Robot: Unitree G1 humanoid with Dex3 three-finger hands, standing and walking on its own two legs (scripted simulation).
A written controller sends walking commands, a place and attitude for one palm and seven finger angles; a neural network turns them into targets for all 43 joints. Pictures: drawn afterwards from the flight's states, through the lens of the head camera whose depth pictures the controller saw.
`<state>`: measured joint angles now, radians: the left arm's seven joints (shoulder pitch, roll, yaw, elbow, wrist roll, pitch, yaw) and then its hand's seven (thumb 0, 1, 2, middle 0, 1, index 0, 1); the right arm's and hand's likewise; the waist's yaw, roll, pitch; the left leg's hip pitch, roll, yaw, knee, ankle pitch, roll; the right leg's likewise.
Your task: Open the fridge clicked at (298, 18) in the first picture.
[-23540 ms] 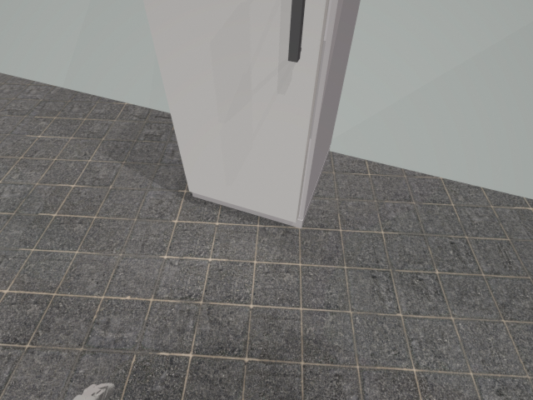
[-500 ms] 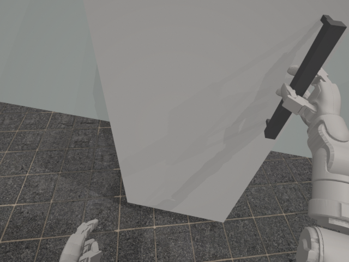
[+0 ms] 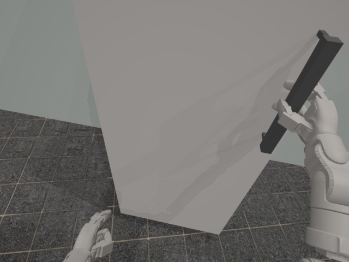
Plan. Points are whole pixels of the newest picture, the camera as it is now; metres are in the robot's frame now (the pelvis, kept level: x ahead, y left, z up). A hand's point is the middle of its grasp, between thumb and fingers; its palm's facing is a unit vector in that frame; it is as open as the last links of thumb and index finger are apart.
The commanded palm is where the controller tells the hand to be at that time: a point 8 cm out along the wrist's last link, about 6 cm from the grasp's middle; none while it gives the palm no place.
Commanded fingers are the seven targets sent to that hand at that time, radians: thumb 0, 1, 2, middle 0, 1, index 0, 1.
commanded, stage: pull the door a little, standing still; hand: right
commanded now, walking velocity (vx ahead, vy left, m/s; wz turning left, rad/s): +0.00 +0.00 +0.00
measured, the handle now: (289, 100) +0.42 -0.21 +0.21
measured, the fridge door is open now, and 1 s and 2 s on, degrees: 1 9 43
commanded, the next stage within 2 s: walk backward, drawing the door open in 0.06 s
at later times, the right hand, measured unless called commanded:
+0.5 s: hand (285, 129) +0.34 -0.18 +0.20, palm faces +0.29 +0.92 -0.27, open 7.6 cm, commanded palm +0.29 -0.23 +0.21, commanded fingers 0.00 -0.90 -0.90 0.45 1.40 0.45 1.40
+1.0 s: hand (283, 139) +0.31 -0.17 +0.20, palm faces +0.38 +0.88 -0.27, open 7.7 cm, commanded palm +0.26 -0.21 +0.21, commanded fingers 0.00 -0.90 -0.90 0.45 1.40 0.45 1.40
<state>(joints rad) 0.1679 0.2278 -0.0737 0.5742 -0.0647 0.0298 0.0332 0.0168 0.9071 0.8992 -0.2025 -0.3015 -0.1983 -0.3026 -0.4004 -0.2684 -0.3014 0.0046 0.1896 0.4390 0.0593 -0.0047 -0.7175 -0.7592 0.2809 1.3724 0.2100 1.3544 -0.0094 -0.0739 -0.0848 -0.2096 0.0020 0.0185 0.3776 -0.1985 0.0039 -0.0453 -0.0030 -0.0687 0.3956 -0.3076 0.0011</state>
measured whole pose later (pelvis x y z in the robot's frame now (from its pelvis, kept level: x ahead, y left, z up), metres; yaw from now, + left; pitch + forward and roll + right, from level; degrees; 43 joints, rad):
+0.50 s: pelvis +0.06 +0.00 +0.00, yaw -2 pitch +1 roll -2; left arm 0.17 0.18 -0.02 0.53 0.01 0.02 0.02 0.02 0.91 0.90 -0.20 -0.30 -0.19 -0.30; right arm 0.11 -0.30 -0.23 -0.52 0.08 0.03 -0.10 -0.13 -0.53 -0.79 0.46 1.38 0.17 1.27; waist 0.01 -0.02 0.07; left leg -0.35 -0.02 0.10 0.58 -0.08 0.06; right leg -0.14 0.06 0.03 0.69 -0.26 0.05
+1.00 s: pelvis +0.04 +0.04 -0.01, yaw -10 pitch -2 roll -1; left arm 0.11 0.16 -0.03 0.58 0.02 -0.08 0.04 0.02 0.91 0.90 -0.20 -0.30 -0.20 -0.30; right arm -0.03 -0.32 -0.18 -0.41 0.05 -0.03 -0.13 -0.18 -0.54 -0.74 0.48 1.40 0.16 1.21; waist 0.02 -0.03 0.12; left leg -0.36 -0.04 0.03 0.76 -0.43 0.01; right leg -0.31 -0.03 -0.01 0.51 -0.16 0.03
